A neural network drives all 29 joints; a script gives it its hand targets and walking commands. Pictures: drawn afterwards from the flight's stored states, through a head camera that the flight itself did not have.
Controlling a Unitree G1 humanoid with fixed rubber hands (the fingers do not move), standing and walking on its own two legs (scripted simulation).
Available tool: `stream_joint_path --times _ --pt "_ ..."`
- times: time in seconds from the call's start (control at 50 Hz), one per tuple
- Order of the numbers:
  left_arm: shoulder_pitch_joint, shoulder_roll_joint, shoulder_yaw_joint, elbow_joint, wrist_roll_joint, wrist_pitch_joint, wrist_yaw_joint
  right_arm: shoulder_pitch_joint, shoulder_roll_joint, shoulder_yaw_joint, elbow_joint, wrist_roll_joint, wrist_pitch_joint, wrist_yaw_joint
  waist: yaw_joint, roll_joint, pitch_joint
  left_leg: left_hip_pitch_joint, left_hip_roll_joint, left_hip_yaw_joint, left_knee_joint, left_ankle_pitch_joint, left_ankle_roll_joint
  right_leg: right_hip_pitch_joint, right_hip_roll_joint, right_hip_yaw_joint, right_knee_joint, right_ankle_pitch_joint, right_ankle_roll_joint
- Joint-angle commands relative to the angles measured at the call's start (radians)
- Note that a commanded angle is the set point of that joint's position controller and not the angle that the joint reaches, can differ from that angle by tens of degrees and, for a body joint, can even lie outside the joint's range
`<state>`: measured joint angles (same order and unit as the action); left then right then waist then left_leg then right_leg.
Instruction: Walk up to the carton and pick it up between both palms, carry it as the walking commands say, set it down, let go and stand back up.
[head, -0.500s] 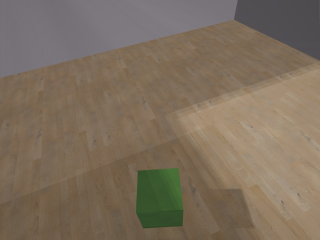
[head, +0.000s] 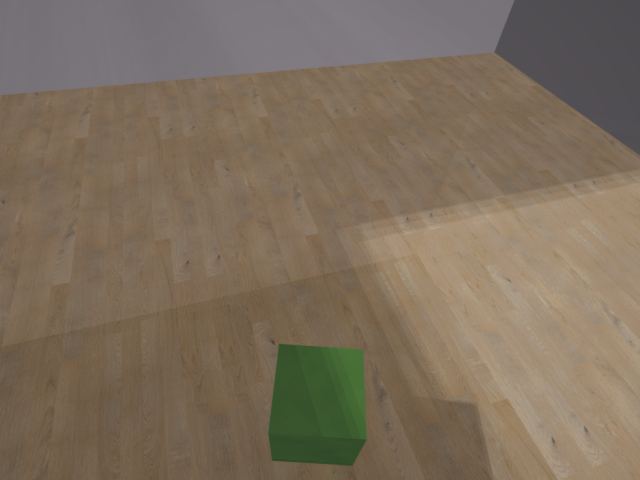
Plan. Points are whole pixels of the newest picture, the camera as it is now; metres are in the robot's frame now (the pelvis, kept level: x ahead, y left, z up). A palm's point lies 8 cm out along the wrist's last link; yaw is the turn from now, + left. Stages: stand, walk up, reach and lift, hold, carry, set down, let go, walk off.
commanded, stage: walk up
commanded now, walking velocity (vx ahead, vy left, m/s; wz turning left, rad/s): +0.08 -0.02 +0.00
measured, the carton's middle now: (316, 406) +0.43 -0.01 -0.64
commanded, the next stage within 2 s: none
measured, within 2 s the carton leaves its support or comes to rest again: neither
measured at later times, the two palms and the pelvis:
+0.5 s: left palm out of the picture +0.16 +0.22 -0.15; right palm out of the picture +0.02 -0.26 -0.15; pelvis +0.08 -0.02 -0.02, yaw +0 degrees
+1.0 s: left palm out of the picture +0.11 +0.26 -0.17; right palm out of the picture +0.07 -0.25 -0.11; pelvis +0.04 +0.01 -0.01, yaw +0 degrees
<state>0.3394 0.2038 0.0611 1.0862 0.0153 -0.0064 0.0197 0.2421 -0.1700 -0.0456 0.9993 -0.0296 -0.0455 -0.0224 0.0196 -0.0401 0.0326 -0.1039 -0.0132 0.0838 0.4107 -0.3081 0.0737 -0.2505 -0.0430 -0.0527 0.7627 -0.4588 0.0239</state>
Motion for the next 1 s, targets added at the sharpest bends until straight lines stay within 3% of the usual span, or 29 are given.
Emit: stream_joint_path --times 0.0,0.02,0.04,0.12,0.2,0.24,0.28,0.3,0.32,0.4,0.42,0.44,0.46,0.48,0.5,0.52,0.54,0.56,0.58,0.64,0.68,0.72,0.8,0.86,0.88,0.9,0.92,0.94,0.98 --pt "0.014 -0.007 0.001 -0.003 -0.022 0.007 -0.004 0.039 -0.041 0.006 -0.039 0.01 -0.006 -0.01 0.006 0.163 0.053 0.115 0.291 -0.138 -0.065 1.081 0.027 -0.178 -0.031 0.05 0.13 0.025 0.007" --pt "0.051 -0.025 -0.001 0.011 -0.014 0.013 -0.004 0.055 -0.053 0.013 -0.03 0.013 -0.011 -0.015 0.01 0.197 0.032 0.097 0.27 -0.119 -0.032 1.31 0.012 -0.127 0.006 0.037 0.107 0.064 0.006" --pt "0.038 -0.008 0.003 0.012 -0.012 0.018 -0.004 0.06 -0.084 0.003 -0.021 0.009 -0.015 -0.013 0.008 0.2 0.019 0.087 0.246 -0.089 -0.025 1.365 0.033 -0.099 0.035 0.017 0.119 0.091 0.002" --pt "-0.037 0.019 -0.001 -0.028 0.009 0.032 0.01 0.101 -0.076 0.023 0.009 0.015 -0.007 -0.029 -0.009 0.162 0.056 0.068 0.238 -0.054 -0.039 1.145 0.062 -0.117 0.032 0.011 0.012 0.169 -0.01" --pt "-0.082 0.021 -0.002 -0.028 0.014 0.053 0.012 0.151 -0.133 -0.007 0.008 0.005 0.004 -0.033 -0.04 0.176 0.037 0.158 0.339 -0.155 0.012 1.203 0.084 -0.228 0.026 -0.003 0.039 0.131 -0.013" --pt "-0.165 0.079 0.013 -0.069 0.029 0.061 0.009 0.199 -0.165 -0.03 0.016 -0.007 0.018 -0.051 -0.084 0.117 0.034 0.188 0.437 -0.231 -0.007 1.073 0.134 -0.329 -0.027 0.016 0.095 0.075 -0.003" --pt "-0.15 0.052 0.012 -0.072 0.012 0.067 0.0 0.212 -0.142 -0.032 0.016 -0.01 0.025 -0.053 -0.051 0.085 0.042 0.12 0.463 -0.256 -0.047 0.945 0.151 -0.323 -0.03 0.045 0.179 0.081 -0.001" --pt "-0.174 0.068 0.016 -0.086 0.009 0.074 -0.001 0.19 -0.138 -0.03 0.008 -0.018 0.03 -0.054 -0.061 0.052 0.056 0.134 0.442 -0.243 -0.05 0.888 0.146 -0.329 -0.026 0.047 0.155 0.072 0.014" --pt "-0.149 0.042 0.016 -0.085 0.005 0.075 -0.002 0.171 -0.119 -0.02 0.013 -0.011 0.028 -0.053 -0.028 0.146 0.064 0.157 0.415 -0.239 -0.026 0.952 0.13 -0.348 -0.016 0.05 0.136 0.085 0.015" --pt "-0.207 0.027 0.004 -0.112 -0.009 0.055 -0.016 0.184 -0.101 -0.013 0.009 -0.012 0.025 -0.037 -0.069 0.256 0.01 0.137 0.28 -0.126 0.04 1.039 0.039 -0.176 0.034 -0.014 -0.026 0.148 -0.003" --pt "-0.195 0.016 -0.011 -0.105 -0.008 0.046 -0.01 0.188 -0.13 -0.015 0.013 -0.009 0.019 -0.03 -0.06 0.17 0.017 0.128 0.256 -0.093 0.062 1.119 0.031 -0.139 0.062 -0.069 -0.106 0.151 -0.019" --pt "-0.168 0.021 -0.006 -0.103 -0.002 0.045 -0.005 0.171 -0.145 -0.01 0.013 -0.001 0.019 -0.034 -0.043 0.196 0.025 0.149 0.262 -0.11 0.091 1.192 0.029 -0.129 0.074 -0.085 -0.171 0.138 -0.027" --pt "-0.14 0.019 -0.005 -0.097 -0.002 0.032 -0.004 0.182 -0.148 -0.019 0.012 0.005 0.024 -0.026 -0.028 0.225 -0.027 0.136 0.218 -0.06 0.156 1.126 0.002 -0.025 0.063 -0.058 -0.321 0.253 -0.042" --pt "-0.036 0.071 0.004 -0.086 0.003 0.011 0.005 0.17 -0.16 -0.02 0.029 0.014 0.017 -0.017 0.027 0.132 -0.099 0.021 0.18 -0.039 0.273 0.865 -0.042 0.216 -0.005 -0.024 -0.394 0.594 -0.067" --pt "0.045 0.139 0.028 -0.065 0.008 -0.009 0.017 0.237 -0.095 0.002 0.016 0.035 0.013 -0.014 0.027 -0.094 -0.183 -0.21 0.118 -0.044 0.431 0.322 -0.08 0.507 -0.23 0.194 -0.298 1.185 -0.134" --pt "0.056 0.145 0.024 -0.05 0.0 -0.018 0.021 0.244 -0.054 0.004 0.046 0.039 0.031 -0.019 0.025 -0.128 -0.239 -0.258 0.018 -0.066 0.528 -0.33 -0.071 0.574 -0.346 0.257 -0.256 1.659 -0.237" --pt "0.031 0.128 0.011 -0.059 -0.003 -0.019 0.021 0.202 -0.059 -0.015 0.042 0.036 0.053 -0.032 0.027 -0.09 -0.201 -0.177 0.042 -0.133 0.526 -0.335 -0.082 0.368 -0.379 0.285 -0.299 1.578 -0.286" --pt "-0.076 0.096 -0.001 -0.082 0.001 -0.015 0.024 0.178 -0.028 -0.003 0.025 0.034 0.06 -0.029 0.0 -0.098 -0.107 -0.13 0.068 -0.14 0.539 -0.318 -0.086 0.195 -0.338 0.229 -0.352 1.382 -0.27" --pt "-0.135 0.083 -0.007 -0.111 -0.005 -0.014 0.03 0.138 -0.086 -0.013 0.009 0.024 0.07 -0.025 -0.017 -0.045 -0.061 -0.184 0.061 -0.132 0.581 -0.286 -0.083 0.176 -0.318 0.206 -0.365 1.303 -0.253" --pt "-0.139 0.145 0.014 -0.122 -0.026 -0.002 0.039 0.111 -0.105 -0.032 -0.017 0.008 0.094 -0.016 -0.038 -0.133 -0.025 -0.265 0.037 -0.125 0.635 -0.233 -0.098 0.168 -0.276 0.151 -0.368 1.287 -0.221" --pt "-0.121 0.155 0.019 -0.118 -0.012 0.011 0.043 0.077 -0.095 -0.03 -0.043 0.016 0.102 -0.01 -0.02 -0.042 -0.079 -0.272 0.035 -0.097 0.698 -0.207 -0.111 0.176 -0.253 0.11 -0.384 1.086 -0.219" --pt "-0.197 0.133 0.011 -0.142 -0.002 0.024 0.032 0.133 -0.122 -0.043 -0.045 0.022 0.111 -0.008 -0.062 -0.174 -0.049 -0.27 0.018 -0.083 0.702 -0.167 -0.119 0.077 -0.221 0.058 -0.386 1.008 -0.21" --pt "-0.182 0.131 -0.001 -0.137 0.015 0.047 0.026 0.062 -0.104 -0.033 -0.099 0.014 0.109 -0.012 -0.04 -0.118 -0.072 -0.239 0.055 -0.044 0.469 -0.128 -0.112 0.019 -0.181 0.072 -0.406 0.516 -0.182" --pt "-0.188 0.137 -0.002 -0.155 0.028 0.065 0.009 0.084 -0.095 -0.014 -0.111 0.009 0.096 -0.032 -0.029 -0.206 -0.1 -0.154 0.054 0.014 0.192 0.007 -0.114 0.046 -0.135 0.044 -0.285 0.583 -0.19" --pt "-0.156 0.156 0.001 -0.134 0.02 0.079 0.009 0.169 -0.118 -0.025 -0.092 0.01 0.078 -0.037 -0.066 -0.177 -0.119 -0.031 0.069 0.007 0.002 0.17 -0.129 -0.015 -0.106 0.045 -0.214 0.489 -0.152" --pt "-0.121 0.113 -0.007 -0.14 0.015 0.079 0.007 0.215 -0.187 -0.042 -0.086 -0.004 0.053 -0.038 -0.088 0.054 -0.094 0.03 0.241 -0.19 -0.161 0.219 -0.14 -0.132 -0.031 0.026 -0.093 0.229 -0.078" --pt "-0.1 0.06 0.001 -0.176 0.015 0.086 0.008 0.175 -0.335 -0.074 -0.117 -0.021 0.047 -0.043 -0.057 0.36 -0.023 -0.033 0.534 -0.525 -0.172 0.473 -0.057 -0.325 0.091 0.043 0.131 -0.13 -0.006" --pt "-0.091 0.104 0.012 -0.195 0.018 0.099 0.006 0.166 -0.366 -0.082 -0.11 -0.004 0.06 -0.042 -0.08 0.47 -0.036 -0.166 0.597 -0.569 -0.171 0.42 0.1 -0.256 0.051 0.178 0.316 -0.154 -0.003" --pt "-0.17 0.14 0.03 -0.192 0.021 0.097 -0.019 0.001 -0.218 -0.046 -0.131 -0.013 0.071 -0.027 -0.039 0.304 0.035 -0.303 0.403 -0.339 -0.222 0.082 0.041 -0.231 0.056 0.233 0.409 0.031 -0.02"
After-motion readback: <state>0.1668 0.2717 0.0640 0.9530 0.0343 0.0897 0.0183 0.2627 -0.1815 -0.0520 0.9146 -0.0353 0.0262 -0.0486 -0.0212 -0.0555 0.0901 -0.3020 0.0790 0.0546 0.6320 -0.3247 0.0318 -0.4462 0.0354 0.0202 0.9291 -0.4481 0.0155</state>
